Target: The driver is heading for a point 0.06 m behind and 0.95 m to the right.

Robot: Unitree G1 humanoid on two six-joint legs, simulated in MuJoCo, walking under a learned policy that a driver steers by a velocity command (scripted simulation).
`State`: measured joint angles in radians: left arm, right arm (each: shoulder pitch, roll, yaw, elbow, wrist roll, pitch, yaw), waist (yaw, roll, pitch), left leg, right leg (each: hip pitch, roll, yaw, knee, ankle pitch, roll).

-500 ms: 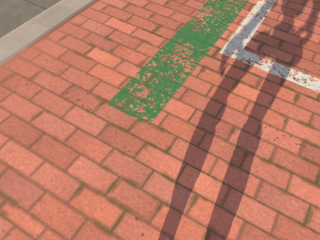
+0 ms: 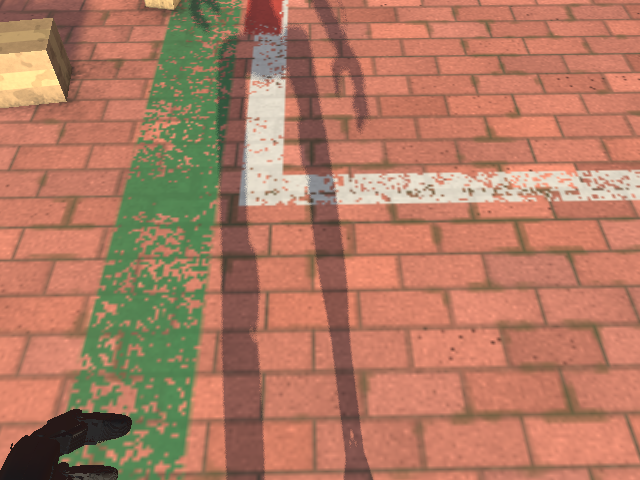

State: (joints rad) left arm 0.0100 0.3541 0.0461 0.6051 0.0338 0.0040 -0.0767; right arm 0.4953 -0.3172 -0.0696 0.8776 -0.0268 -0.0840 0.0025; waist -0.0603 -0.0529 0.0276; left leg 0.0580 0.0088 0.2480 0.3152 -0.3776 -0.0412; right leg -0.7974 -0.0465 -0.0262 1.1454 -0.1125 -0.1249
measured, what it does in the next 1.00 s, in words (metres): walks ahead, turning right: right foot, then left foot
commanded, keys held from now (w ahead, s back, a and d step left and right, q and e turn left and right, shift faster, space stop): w+e+shift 0.52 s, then w+shift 0.42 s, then shift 0.06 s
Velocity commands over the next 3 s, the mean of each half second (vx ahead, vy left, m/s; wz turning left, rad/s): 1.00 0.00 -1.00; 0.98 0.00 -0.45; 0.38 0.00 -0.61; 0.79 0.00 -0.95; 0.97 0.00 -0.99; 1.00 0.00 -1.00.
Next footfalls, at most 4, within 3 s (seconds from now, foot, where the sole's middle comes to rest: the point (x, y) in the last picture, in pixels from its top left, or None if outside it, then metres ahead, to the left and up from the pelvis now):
0.18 right None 0.34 -0.04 -0.76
0.56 left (323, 342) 0.79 -0.02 -0.76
0.98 right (492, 271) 0.97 -0.46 -0.77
1.38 left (510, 179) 1.29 -0.60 -0.76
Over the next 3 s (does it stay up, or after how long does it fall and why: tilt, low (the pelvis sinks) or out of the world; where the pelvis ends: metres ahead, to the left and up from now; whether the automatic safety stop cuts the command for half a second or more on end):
stays up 0.73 -1.58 0.00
